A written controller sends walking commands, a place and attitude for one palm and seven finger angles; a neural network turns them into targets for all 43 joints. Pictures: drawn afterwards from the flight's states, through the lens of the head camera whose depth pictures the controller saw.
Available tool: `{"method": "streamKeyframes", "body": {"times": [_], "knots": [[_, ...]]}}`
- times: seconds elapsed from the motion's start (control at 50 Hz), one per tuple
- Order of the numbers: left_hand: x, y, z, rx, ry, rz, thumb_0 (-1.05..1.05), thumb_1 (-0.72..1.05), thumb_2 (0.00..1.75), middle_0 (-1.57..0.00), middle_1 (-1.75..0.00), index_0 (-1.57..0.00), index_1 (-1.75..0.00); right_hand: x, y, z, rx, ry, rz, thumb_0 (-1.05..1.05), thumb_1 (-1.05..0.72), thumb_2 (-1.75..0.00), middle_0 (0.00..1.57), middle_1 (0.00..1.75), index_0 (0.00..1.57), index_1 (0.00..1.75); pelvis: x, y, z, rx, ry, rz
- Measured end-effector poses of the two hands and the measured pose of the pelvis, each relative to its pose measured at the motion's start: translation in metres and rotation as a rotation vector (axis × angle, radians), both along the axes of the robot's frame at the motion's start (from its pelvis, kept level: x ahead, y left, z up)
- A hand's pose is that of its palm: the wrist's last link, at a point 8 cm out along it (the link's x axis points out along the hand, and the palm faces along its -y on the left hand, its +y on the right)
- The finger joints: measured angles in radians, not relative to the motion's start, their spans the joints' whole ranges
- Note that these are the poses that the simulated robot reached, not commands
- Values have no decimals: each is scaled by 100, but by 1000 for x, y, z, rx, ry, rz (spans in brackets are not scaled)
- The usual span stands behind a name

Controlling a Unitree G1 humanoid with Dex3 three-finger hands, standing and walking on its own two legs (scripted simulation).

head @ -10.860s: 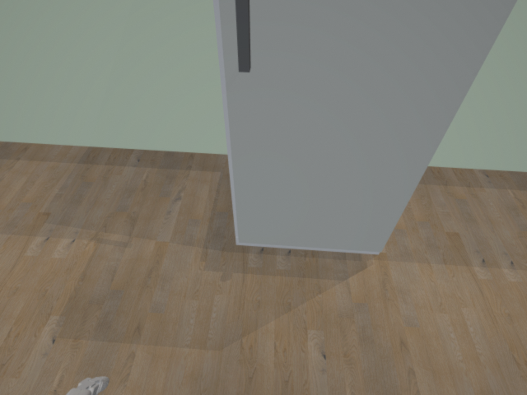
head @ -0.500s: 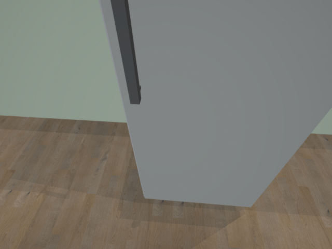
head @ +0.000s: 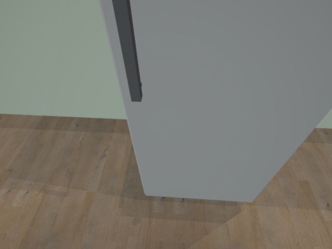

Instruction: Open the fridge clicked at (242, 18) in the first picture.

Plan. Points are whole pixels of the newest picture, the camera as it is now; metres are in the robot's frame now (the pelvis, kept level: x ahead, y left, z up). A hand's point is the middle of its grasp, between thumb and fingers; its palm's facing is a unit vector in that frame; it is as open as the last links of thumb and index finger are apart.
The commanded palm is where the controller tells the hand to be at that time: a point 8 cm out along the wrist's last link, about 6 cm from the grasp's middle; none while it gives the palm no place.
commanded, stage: come to a stop and stand still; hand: left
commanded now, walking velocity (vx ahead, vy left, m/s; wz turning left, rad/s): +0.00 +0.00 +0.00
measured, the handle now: (130, 42) +0.48 +0.09 +0.26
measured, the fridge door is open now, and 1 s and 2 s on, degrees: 0 0 0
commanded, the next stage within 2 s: look again from close up in 0.52 s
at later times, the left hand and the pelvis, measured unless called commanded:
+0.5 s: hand out of the picture +0.04 +0.18 -0.17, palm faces -0.02 -0.98 -0.19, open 7.3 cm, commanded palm none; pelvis +0.03 +0.00 +0.00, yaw -1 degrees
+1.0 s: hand out of the picture +0.04 +0.17 -0.17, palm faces -0.01 -0.98 -0.19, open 7.4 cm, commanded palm none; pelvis +0.04 +0.00 +0.01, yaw -1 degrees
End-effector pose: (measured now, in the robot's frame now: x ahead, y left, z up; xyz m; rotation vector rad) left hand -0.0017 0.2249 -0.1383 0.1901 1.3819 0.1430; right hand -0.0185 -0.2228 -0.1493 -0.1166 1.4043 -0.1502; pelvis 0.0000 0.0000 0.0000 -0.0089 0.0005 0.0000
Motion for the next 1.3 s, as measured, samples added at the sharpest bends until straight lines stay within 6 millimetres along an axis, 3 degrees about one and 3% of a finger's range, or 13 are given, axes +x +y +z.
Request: {"method": "streamKeyframes", "body": {"times": [0.12, 0.32, 0.56, 0.82, 1.3], "knots": [[16, 11, 6, 28, -34, 6, 1, 91, 90, -20, -30, -20, -29, 26, 17, -8, 34, -51, 25, 2, -93, -90, 20, 30, 19, 30, 13, 7, -1, 14, -6, -2], [40, 6, 2, 4, -55, -10, 1, 91, 90, -20, -30, -20, -29, 51, 7, 1, 0, -84, 29, 2, -93, -90, 20, 30, 20, 30, 25, 7, 1, 24, -9, -19], [42, -2, -3, -29, -14, -6, 1, 91, 90, -20, -30, -20, -29, 66, -2, 9, -32, -71, 32, 0, -91, -90, 20, 30, 19, 30, 34, 2, 3, 19, -6, -22], [40, -5, -3, -29, 4, 0, 1, 91, 90, -20, -30, -20, -29, 67, -4, 9, -31, -54, 26, 0, -92, -90, 20, 30, 19, 30, 37, -1, 5, 19, -10, -24], [32, -14, -2, -34, 7, 5, 1, 91, 90, -20, -30, -20, -29, 48, -5, 9, -19, -19, 11, 0, -92, -90, 20, 30, 19, 30, 32, -8, 6, 20, -15, -24]]}}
